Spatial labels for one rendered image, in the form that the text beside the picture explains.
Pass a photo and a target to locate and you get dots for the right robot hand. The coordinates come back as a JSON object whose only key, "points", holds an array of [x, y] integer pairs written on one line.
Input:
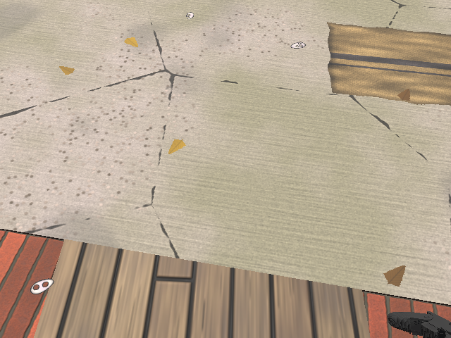
{"points": [[427, 325]]}

